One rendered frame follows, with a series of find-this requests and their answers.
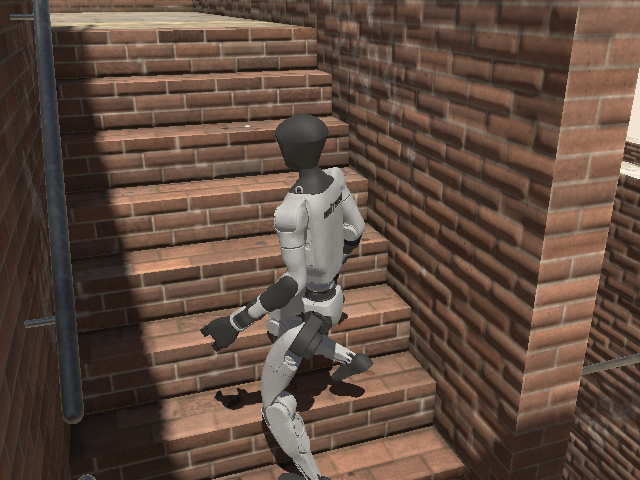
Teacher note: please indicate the right robot shin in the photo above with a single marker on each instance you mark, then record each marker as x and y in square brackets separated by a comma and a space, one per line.
[330, 349]

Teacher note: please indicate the left robot hand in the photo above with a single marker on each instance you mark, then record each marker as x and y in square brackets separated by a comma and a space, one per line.
[221, 331]

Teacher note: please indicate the left robot forearm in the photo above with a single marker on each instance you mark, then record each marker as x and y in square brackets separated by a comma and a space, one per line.
[277, 296]

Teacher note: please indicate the right robot forearm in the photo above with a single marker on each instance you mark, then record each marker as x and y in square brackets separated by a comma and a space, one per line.
[348, 248]

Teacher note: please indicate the robot shin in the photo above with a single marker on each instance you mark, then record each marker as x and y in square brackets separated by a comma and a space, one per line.
[292, 437]
[330, 349]

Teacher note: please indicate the left robot shin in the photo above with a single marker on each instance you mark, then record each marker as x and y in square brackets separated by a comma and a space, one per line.
[292, 437]

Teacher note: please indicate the right robot upper arm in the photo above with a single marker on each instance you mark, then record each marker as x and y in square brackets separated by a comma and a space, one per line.
[354, 224]

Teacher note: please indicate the left robot upper arm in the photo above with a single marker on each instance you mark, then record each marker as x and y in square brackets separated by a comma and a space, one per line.
[290, 222]

